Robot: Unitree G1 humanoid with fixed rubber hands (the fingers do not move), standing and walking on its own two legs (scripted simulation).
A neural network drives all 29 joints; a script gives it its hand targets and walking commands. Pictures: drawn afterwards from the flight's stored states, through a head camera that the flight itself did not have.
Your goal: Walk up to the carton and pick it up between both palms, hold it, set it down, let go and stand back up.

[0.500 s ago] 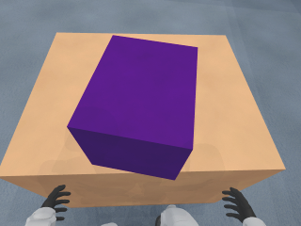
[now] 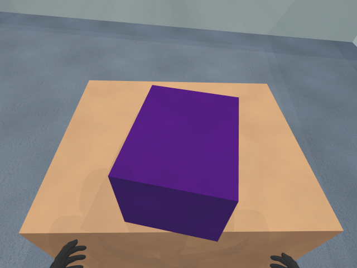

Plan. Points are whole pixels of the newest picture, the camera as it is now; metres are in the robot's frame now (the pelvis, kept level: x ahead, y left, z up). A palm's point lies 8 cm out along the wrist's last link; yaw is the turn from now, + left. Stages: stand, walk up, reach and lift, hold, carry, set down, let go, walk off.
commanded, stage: reach and lift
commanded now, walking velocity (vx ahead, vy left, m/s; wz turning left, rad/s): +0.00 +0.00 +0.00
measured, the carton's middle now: (182, 158) +0.41 -0.01 +0.00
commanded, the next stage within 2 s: none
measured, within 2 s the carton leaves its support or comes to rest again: neither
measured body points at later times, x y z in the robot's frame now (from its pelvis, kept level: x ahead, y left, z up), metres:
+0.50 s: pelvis +0.01 +0.02 +0.01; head +0.01 +0.03 +0.46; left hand +0.16 +0.26 -0.03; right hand +0.15 -0.21 -0.04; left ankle -0.05 +0.13 -0.73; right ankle +0.06 -0.12 -0.73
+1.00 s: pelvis +0.01 +0.03 +0.00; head -0.03 +0.04 +0.45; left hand +0.16 +0.25 +0.00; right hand +0.16 -0.20 +0.01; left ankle -0.05 +0.13 -0.73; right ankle +0.06 -0.12 -0.73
